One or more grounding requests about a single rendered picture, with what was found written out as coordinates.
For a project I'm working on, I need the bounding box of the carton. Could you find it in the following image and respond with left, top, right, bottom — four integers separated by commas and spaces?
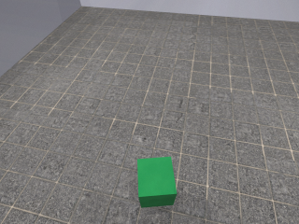
137, 156, 177, 208

